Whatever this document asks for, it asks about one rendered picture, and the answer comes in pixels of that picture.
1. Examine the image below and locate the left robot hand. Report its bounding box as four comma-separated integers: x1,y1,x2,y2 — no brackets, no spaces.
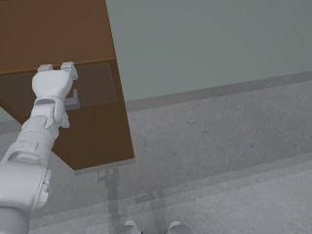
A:
32,61,78,129

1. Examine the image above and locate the handle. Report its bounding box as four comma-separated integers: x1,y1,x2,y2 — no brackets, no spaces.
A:
63,89,80,111

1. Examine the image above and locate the robot left forearm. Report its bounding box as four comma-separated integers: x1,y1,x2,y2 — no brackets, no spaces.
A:
0,96,64,170

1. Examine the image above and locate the drawer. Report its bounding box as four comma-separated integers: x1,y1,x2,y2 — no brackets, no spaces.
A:
0,62,116,116

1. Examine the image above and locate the robot left shin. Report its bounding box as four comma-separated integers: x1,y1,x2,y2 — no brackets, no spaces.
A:
125,220,137,227

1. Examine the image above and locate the robot right shin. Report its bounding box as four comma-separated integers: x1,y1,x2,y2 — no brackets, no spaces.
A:
169,221,180,230

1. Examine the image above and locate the robot shin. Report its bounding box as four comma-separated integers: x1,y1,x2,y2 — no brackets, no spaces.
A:
169,221,180,230
125,220,137,227

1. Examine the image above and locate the left robot upper arm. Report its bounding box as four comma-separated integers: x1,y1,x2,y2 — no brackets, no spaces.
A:
0,160,52,234

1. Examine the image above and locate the cabinet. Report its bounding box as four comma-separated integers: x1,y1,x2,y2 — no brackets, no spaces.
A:
0,0,135,171

